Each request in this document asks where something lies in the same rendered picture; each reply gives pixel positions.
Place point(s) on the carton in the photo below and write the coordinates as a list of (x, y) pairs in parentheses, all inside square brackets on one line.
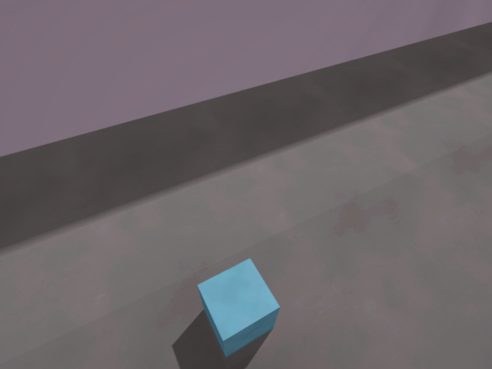
[(239, 306)]

